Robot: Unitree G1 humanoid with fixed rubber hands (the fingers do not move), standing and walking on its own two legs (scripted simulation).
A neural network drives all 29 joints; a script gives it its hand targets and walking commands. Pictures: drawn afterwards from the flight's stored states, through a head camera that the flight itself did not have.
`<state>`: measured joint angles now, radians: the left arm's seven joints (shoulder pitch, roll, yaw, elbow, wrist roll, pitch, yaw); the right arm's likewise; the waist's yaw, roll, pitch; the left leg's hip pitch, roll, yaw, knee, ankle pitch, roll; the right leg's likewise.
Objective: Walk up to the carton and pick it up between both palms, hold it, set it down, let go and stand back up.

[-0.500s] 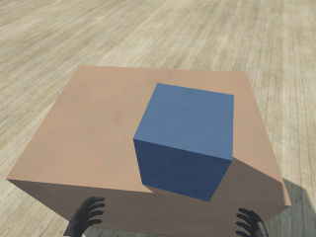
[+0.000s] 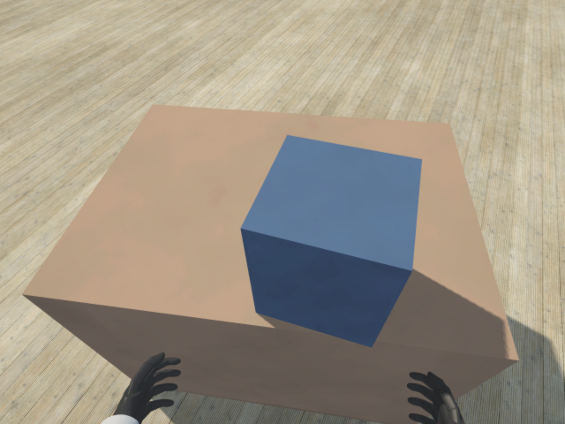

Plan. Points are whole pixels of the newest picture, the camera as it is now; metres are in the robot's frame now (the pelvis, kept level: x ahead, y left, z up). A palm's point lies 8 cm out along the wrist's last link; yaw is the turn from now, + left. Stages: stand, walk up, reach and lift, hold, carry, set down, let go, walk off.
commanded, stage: set down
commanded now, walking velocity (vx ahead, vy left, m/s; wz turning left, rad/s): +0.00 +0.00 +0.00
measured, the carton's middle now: (330, 243) +0.40 -0.03 +0.01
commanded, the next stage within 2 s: let go in 0.16 s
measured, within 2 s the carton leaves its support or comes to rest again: neither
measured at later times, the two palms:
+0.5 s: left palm (139, 413) +0.15 +0.24 -0.08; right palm out of the picture +0.14 -0.21 -0.09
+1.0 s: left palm out of the picture +0.08 +0.30 -0.11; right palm out of the picture +0.09 -0.27 -0.13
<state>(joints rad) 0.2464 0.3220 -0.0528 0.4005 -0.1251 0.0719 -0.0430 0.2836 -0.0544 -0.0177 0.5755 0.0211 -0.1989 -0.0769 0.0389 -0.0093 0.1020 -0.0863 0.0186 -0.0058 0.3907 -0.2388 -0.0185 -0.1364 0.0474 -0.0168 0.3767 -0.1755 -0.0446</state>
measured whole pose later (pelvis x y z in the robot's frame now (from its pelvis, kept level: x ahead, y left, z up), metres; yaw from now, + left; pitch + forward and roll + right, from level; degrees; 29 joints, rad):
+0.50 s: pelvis +0.02 +0.00 +0.00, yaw +0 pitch -3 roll +0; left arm 0.26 0.25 -0.02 0.47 -0.05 0.08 -0.01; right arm 0.27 -0.13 -0.03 0.67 0.03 -0.23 -0.01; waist 0.02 0.00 0.08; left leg -0.08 0.02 0.00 0.39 -0.26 -0.01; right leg -0.13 0.05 -0.02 0.37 -0.19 -0.04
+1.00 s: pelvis +0.02 +0.01 +0.00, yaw +1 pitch -3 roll +0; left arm 0.20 0.33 0.01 0.95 0.02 -0.01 -0.01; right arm 0.22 -0.35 0.00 1.00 -0.03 -0.02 0.00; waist 0.01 0.03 0.02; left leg -0.10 -0.01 -0.01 0.45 -0.29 0.00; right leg -0.15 0.02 -0.04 0.45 -0.24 -0.03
